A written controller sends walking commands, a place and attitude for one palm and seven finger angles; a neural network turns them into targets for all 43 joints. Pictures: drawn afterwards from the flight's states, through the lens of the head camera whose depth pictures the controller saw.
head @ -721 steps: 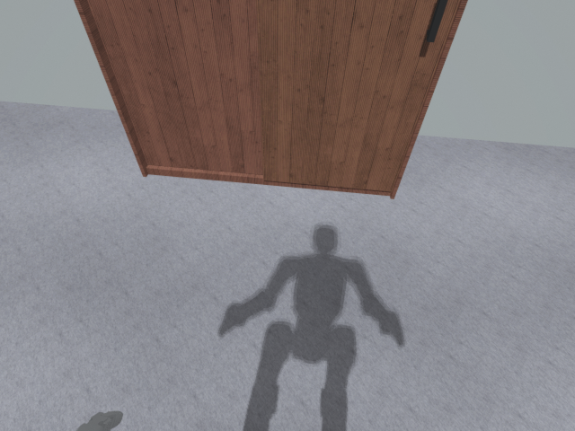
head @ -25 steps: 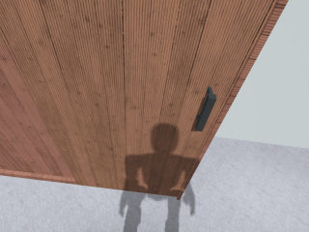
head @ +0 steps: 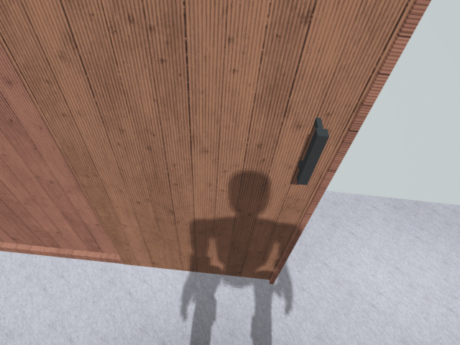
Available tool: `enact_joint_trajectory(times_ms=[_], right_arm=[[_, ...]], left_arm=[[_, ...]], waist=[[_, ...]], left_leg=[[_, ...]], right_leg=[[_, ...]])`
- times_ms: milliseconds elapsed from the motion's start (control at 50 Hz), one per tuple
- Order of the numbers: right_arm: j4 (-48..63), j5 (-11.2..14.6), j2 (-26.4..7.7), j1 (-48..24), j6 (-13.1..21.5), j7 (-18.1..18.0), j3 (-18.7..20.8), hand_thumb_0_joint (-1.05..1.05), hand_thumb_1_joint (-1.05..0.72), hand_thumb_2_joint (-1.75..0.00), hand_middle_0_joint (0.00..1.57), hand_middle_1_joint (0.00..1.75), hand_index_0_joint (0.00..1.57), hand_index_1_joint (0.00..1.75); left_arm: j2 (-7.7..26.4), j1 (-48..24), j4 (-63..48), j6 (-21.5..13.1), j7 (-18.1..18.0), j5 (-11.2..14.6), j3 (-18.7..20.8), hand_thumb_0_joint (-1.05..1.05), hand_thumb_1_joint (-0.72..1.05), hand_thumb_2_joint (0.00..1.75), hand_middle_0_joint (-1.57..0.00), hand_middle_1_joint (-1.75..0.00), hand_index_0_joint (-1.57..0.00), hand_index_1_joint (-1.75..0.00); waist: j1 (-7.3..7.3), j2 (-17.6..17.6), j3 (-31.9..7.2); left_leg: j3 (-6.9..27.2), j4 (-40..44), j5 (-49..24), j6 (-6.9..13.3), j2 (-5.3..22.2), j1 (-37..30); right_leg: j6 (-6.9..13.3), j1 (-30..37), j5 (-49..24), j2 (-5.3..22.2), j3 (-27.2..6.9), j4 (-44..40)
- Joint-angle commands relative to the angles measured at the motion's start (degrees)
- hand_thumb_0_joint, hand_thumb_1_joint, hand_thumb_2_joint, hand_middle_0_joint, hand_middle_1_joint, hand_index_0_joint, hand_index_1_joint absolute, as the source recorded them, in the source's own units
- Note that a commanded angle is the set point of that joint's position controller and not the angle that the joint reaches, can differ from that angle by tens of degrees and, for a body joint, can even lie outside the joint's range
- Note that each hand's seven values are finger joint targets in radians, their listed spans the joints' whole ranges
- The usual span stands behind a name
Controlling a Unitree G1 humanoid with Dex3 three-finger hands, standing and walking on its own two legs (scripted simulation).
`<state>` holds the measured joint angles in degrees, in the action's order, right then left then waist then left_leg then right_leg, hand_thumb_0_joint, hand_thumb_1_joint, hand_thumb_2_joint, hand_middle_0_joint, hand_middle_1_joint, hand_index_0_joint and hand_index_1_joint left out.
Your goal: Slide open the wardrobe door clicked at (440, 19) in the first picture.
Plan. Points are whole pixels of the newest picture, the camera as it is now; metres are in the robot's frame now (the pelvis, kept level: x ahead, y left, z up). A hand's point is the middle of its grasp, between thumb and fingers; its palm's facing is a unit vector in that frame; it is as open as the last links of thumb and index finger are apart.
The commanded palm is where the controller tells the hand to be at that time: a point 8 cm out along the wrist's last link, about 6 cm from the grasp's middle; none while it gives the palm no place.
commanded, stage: look again from close up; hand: right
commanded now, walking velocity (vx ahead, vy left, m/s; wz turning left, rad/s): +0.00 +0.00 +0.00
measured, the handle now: (310, 152) +0.47 -0.13 +0.08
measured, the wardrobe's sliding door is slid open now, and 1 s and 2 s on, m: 0.00 0.00 0.00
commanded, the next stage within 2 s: raise the hand with hooked fingers in 0.34 s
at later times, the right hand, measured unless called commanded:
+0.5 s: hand out of the picture +0.02 -0.18 -0.16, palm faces +0.14 +0.96 -0.23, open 7.2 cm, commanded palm +0.10 -0.22 -0.07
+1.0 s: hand out of the picture +0.15 -0.22 -0.02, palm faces +0.17 +0.98 -0.04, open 9.4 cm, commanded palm +0.14 -0.27 -0.01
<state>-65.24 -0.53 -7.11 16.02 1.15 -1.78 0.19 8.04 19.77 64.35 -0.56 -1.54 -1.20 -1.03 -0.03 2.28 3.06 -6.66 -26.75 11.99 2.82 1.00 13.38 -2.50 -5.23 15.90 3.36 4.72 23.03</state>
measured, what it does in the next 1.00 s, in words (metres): lowers itself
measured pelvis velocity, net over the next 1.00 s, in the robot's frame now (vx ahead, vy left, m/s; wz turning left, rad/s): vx -0.02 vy -0.03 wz -0.05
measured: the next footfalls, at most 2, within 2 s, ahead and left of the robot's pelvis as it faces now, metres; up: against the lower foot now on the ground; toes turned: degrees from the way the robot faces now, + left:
none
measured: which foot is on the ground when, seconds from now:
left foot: down 0.00-1.00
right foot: down 0.00-1.00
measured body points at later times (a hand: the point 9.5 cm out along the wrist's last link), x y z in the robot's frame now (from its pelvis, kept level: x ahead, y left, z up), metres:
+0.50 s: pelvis +0.00 +0.00 +0.00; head +0.02 +0.01 +0.45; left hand -0.02 +0.20 -0.17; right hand +0.01 -0.24 -0.14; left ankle +0.03 +0.09 -0.74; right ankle -0.04 -0.14 -0.74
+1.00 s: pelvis -0.02 -0.03 -0.08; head +0.03 -0.06 +0.37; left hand +0.24 +0.16 -0.10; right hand +0.13 -0.28 -0.02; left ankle +0.03 +0.08 -0.74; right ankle -0.04 -0.15 -0.74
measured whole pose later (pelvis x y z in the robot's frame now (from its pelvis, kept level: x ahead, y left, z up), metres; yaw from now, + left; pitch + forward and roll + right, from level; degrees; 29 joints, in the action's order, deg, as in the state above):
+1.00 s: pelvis -0.02 -0.03 -0.08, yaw -3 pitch +11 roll +2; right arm 6.8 10.5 -10.5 31.2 28.3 7.8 4.6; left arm 13.4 7.8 24.5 -12.5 -0.6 -0.4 0.0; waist 3.6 -1.2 -5.2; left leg -8.2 -59.4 24.6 0.8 4.7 45.2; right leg 0.3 -41.5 32.7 2.3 0.1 63.4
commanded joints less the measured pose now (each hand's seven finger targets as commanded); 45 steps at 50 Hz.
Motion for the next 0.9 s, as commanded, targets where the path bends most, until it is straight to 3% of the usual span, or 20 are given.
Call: enact_joint_trajectory(times_ms=[0,240,400,420,440,460,480,500,520,540,580,600,640,680,740,760,800,840,860,880], right_arm=[[1.6,0.0,-6.7,3.2,0.7,-0.2,1.0,0.00,-0.90,-0.90,0.20,0.30,0.20,0.30],[1.8,-0.1,-6.2,3.7,0.5,-0.2,1.1,0.00,-0.90,-0.90,0.20,0.30,0.20,0.30],[2.0,-0.1,-6.2,3.7,0.7,-0.2,1.2,0.00,-0.90,-0.90,0.20,0.30,0.20,0.30],[-0.4,-0.3,-8.3,10.1,1.4,-2.4,1.3,0.00,-0.90,-0.90,0.20,0.30,0.20,0.30],[85.5,12.8,-17.1,-35.4,14.6,-0.7,1.3,0.00,-0.88,-0.89,0.20,0.32,0.20,0.32],[84.3,10.1,-23.7,-28.7,14.1,-5.0,8.2,0.00,-0.85,-0.88,0.20,0.33,0.20,0.33],[67.0,8.1,-5.6,0.3,6.0,-5.8,-1.0,0.00,-0.83,-0.87,0.21,0.34,0.21,0.34],[61.8,9.9,1.0,3.9,3.4,-5.4,-4.0,0.00,-0.81,-0.86,0.21,0.36,0.21,0.36],[68.0,11.7,-1.0,-1.5,6.3,-4.5,-3.9,0.00,-0.78,-0.85,0.21,0.37,0.21,0.37],[68.0,11.4,-4.4,-1.5,9.7,-3.6,-0.5,0.00,-0.76,-0.84,0.21,0.39,0.21,0.39],[62.0,11.1,-1.6,6.9,16.2,-0.1,0.7,0.00,-0.71,-0.82,0.21,0.42,0.21,0.42],[57.9,12.3,1.3,15.4,20.0,2.7,0.6,0.00,-0.69,-0.81,0.22,0.43,0.22,0.43],[57.9,14.5,0.7,22.5,29.1,9.3,3.7,0.00,-0.64,-0.79,0.22,0.47,0.22,0.47],[57.2,14.1,-3.9,26.3,34.8,15.1,8.9,0.00,-0.60,-0.77,0.22,0.50,0.22,0.50],[66.8,12.9,-5.7,22.1,29.9,15.4,8.5,0.00,-0.53,-0.74,0.23,0.54,0.23,0.54],[70.3,13.0,-6.6,19.6,28.4,14.5,8.9,0.00,-0.50,-0.73,0.23,0.55,0.23,0.55],[80.4,12.3,-6.8,15.1,28.0,11.4,8.3,0.00,-0.46,-0.71,0.23,0.58,0.23,0.58],[88.0,11.2,-7.3,9.4,30.0,8.3,7.8,0.00,-0.41,-0.69,0.24,0.62,0.24,0.62],[92.4,10.8,-8.3,3.8,31.6,7.7,7.0,0.00,-0.39,-0.68,0.24,0.63,0.24,0.63],[92.7,10.6,-7.4,3.0,32.9,7.9,5.9,0.00,-0.36,-0.67,0.24,0.64,0.24,0.64]], left_arm=[[3.2,5.2,-0.5,-0.9,-0.3,0.3,0.7,0.00,0.90,0.90,-0.20,-0.30,-0.20,-0.30],[2.3,5.9,-0.3,-0.8,-0.3,0.2,0.8,0.00,0.90,0.90,-0.20,-0.30,-0.20,-0.30],[2.3,5.7,-0.4,-1.0,-0.4,0.3,1.0,0.00,0.90,0.90,-0.20,-0.30,-0.20,-0.30],[5.9,-3.8,-3.9,-1.4,0.2,0.8,2.2,0.00,0.90,0.90,-0.20,-0.30,-0.20,-0.30],[17.1,-5.2,-25.4,-10.9,-3.1,3.7,2.2,0.00,0.90,0.90,-0.20,-0.30,-0.20,-0.30],[12.0,-10.5,-22.7,-15.4,-4.4,4.1,0.9,0.00,0.90,0.90,-0.20,-0.30,-0.20,-0.30],[9.5,-8.5,-24.8,-17.8,-4.1,3.7,1.8,0.00,0.90,0.90,-0.20,-0.30,-0.20,-0.30],[10.0,-8.0,-22.4,-18.7,-4.3,5.2,1.6,0.00,0.90,0.90,-0.20,-0.30,-0.20,-0.30],[12.4,-9.2,-25.3,-20.1,-4.5,5.2,2.3,0.00,0.90,0.90,-0.20,-0.30,-0.20,-0.30],[13.6,-8.0,-25.8,-21.1,-4.6,4.2,3.6,0.00,0.90,0.90,-0.20,-0.30,-0.20,-0.30],[12.9,-8.4,-29.4,-22.4,-3.0,2.5,4.8,0.00,0.90,0.90,-0.20,-0.30,-0.20,-0.30],[12.4,-9.6,-31.4,-22.6,-1.9,2.2,5.4,0.00,0.90,0.90,-0.20,-0.30,-0.20,-0.30],[12.7,-11.5,-34.5,-21.8,0.7,1.6,6.4,0.00,0.90,0.90,-0.20,-0.30,-0.20,-0.30],[13.3,-13.0,-38.0,-19.4,3.1,1.5,7.4,0.00,0.90,0.90,-0.20,-0.30,-0.20,-0.30],[13.0,-15.6,-43.9,-15.4,2.8,2.3,7.1,0.00,0.90,0.90,-0.20,-0.30,-0.20,-0.30],[12.7,-14.9,-44.9,-14.3,2.4,2.3,7.0,0.00,0.90,0.90,-0.20,-0.30,-0.20,-0.30],[11.9,-13.4,-47.4,-13.4,1.5,2.1,6.5,0.00,0.90,0.90,-0.20,-0.30,-0.20,-0.30],[11.4,-9.9,-47.3,-13.1,1.1,1.5,5.8,0.00,0.90,0.90,-0.20,-0.30,-0.20,-0.30],[11.9,-8.6,-46.7,-13.0,0.7,1.0,5.4,0.00,0.90,0.90,-0.20,-0.30,-0.20,-0.30],[11.8,-8.4,-46.1,-13.2,0.5,1.0,5.2,0.00,0.90,0.90,-0.20,-0.30,-0.20,-0.30]], waist=[[0.00,-2.6,1.7],[0.09,-3.0,3.0],[0.17,-2.2,2.2],[3.94,-7.3,1.6],[-4.89,3.9,-25.9],[-1.37,10.5,-22.8],[-0.66,7.2,-15.6],[-1.18,-0.7,-7.1],[-2.51,-6.9,-1.8],[-3.23,-13.0,-2.7],[-0.67,-16.3,-3.7],[1.35,-18.8,-3.3],[3.08,-17.2,-6.4],[4.54,-9.7,-10.3],[5.34,-4.5,-13.7],[5.20,-3.8,-13.6],[3.81,2.0,-17.0],[1.49,4.3,-19.9],[-0.79,1.8,-20.1],[-1.45,2.0,-20.5]], left_leg=[[8.6,6.9,-1.7,0.5,6.4,-2.7],[9.3,8.3,3.3,0.5,6.3,-1.1],[8.2,6.7,-2.1,0.4,6.2,-2.6],[12.2,4.7,-29.8,-2.9,9.5,-4.7],[12.8,1.6,-15.0,-1.8,5.3,-10.0],[11.7,-0.4,-5.3,-1.1,2.4,-8.9],[7.6,-1.0,0.5,-0.5,1.3,-5.9],[5.0,0.8,3.2,-1.9,1.1,-0.2],[5.3,2.1,10.3,-3.1,1.7,5.5],[5.4,2.1,15.9,-3.6,1.7,9.0],[5.3,-2.2,19.7,-3.2,2.1,12.5],[5.2,-5.2,20.0,-3.0,2.0,13.8],[5.1,-11.6,14.0,-2.3,1.8,13.3],[5.0,-17.6,3.1,-0.8,2.1,11.7],[5.3,-20.8,0.5,-0.9,2.0,13.2],[5.3,-20.7,3.9,-0.9,1.7,14.6],[4.2,-23.6,-0.1,-0.8,0.8,15.9],[3.6,-25.6,-3.2,-0.9,0.3,18.4],[3.5,-26.5,-3.4,-1.2,-0.2,20.7],[3.5,-26.4,-2.0,-1.2,-0.3,22.2]], right_leg=[[2.9,-6.3,-3.1,2.7,-2.6,-4.1],[3.0,-7.0,-1.6,2.4,-2.4,-4.0],[3.0,-6.8,-4.2,2.8,-2.7,-4.1],[1.5,-12.0,-0.4,3.4,0.4,9.2],[4.4,0.9,-7.2,-3.2,-1.7,0.8],[4.0,0.2,-6.5,-2.9,0.1,2.1],[4.3,-7.1,-4.2,-3.0,-1.9,-0.4],[3.8,-10.4,-1.3,-2.5,-2.8,0.8],[4.2,-12.7,2.7,-2.8,-4.3,3.1],[4.4,-14.6,4.0,-3.3,-3.9,6.3],[3.2,-21.4,4.2,-4.4,-3.6,11.8],[2.6,-26.0,4.8,-4.2,-3.5,14.2],[1.6,-31.7,4.0,-4.9,-2.8,19.4],[1.4,-33.2,-0.5,-5.7,-1.8,23.5],[2.6,-36.2,-0.6,-6.3,0.0,24.4],[2.7,-35.9,1.5,-6.0,-0.6,24.2],[3.0,-34.0,-1.5,-5.0,-1.6,25.1],[3.1,-31.8,-5.2,-4.0,-3.4,27.1],[3.4,-31.5,-5.2,-3.4,-4.5,28.8],[3.3,-30.9,-4.7,-3.0,-5.2,29.4]])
